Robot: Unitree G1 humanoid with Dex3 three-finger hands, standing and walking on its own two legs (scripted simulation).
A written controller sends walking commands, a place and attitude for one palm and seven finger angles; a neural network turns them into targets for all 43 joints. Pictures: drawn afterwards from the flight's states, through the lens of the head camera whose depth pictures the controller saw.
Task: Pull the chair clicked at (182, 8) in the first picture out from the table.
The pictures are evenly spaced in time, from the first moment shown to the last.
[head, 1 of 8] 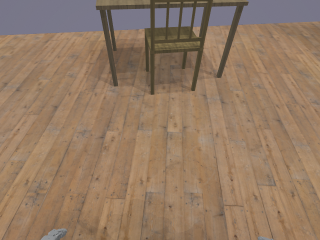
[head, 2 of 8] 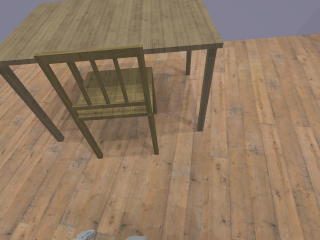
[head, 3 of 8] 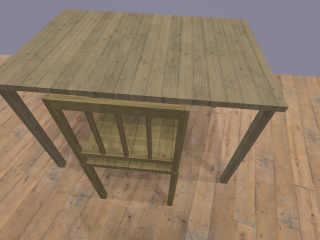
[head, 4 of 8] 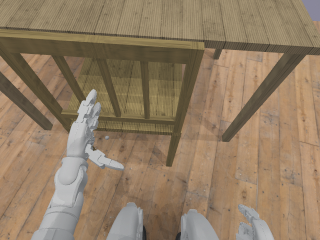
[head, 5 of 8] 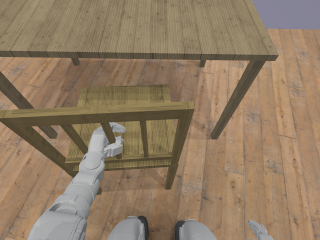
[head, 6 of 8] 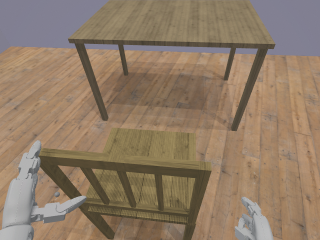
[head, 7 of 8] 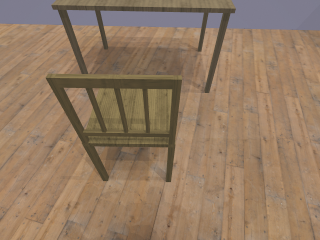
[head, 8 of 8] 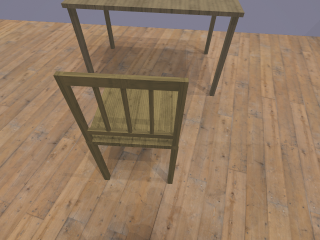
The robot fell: no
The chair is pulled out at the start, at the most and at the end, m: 0.00 0.70 0.70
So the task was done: yes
